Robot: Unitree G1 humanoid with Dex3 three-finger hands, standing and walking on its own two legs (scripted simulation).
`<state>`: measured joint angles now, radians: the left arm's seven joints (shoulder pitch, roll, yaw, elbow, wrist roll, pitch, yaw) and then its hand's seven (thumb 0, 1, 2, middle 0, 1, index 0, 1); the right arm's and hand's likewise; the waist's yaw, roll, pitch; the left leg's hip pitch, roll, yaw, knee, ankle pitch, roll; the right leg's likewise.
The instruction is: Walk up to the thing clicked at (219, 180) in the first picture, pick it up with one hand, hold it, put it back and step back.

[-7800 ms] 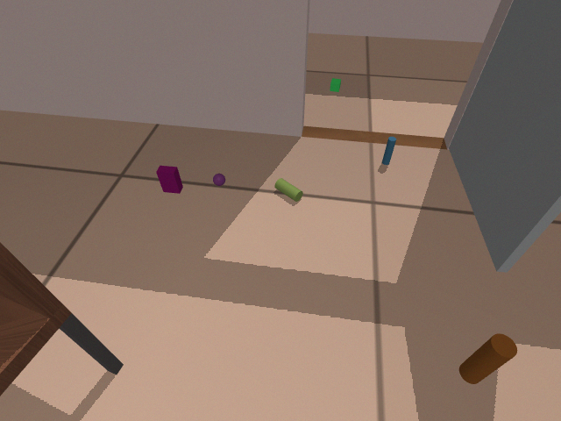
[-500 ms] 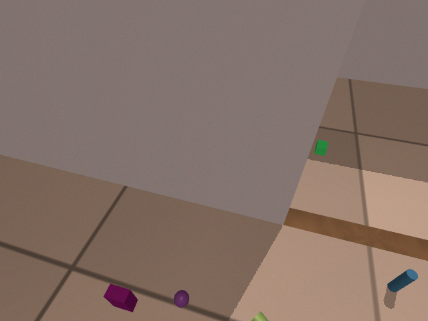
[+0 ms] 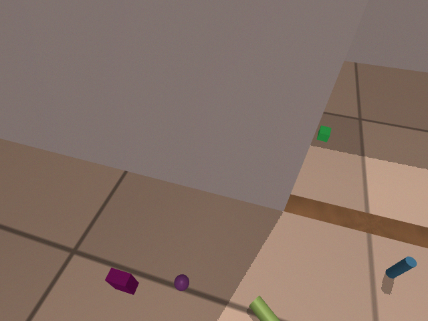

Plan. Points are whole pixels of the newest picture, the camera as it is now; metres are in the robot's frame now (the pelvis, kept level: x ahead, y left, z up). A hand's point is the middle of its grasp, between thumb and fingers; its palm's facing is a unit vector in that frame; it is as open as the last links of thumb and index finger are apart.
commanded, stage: walk up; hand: left
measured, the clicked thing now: (181, 282) +0.38 +0.18 -0.75
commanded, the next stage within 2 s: none
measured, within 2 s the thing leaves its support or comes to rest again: neither
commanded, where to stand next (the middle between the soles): +0.03 +0.01 m, yaw +1 degrees
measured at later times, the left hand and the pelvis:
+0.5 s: hand out of the picture +0.06 +0.29 -0.18, palm faces -0.08 -0.94 -0.34, open 7.4 cm; pelvis -0.09 +0.04 -0.01, yaw -2 degrees
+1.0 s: hand out of the picture -0.06 +0.28 -0.16, palm faces -0.02 -0.92 -0.40, open 7.4 cm; pelvis -0.20 +0.02 -0.02, yaw +0 degrees
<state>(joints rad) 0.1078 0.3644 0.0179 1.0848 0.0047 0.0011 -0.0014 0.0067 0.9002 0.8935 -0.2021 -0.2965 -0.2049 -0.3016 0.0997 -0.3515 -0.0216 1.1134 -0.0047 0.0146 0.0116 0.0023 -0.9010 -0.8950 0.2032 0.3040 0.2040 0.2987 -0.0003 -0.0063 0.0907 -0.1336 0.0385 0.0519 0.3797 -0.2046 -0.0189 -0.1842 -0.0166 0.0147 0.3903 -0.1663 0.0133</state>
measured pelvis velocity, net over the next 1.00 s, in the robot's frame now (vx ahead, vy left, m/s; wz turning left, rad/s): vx -0.20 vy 0.02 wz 0.01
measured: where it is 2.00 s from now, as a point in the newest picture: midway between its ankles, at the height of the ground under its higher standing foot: outside the picture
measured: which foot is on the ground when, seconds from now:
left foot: down 0.00-0.12, up 0.14-0.26, down 0.28-0.70, up 0.72-1.00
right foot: down 0.00-0.28, up 0.30-0.64, down 0.66-1.00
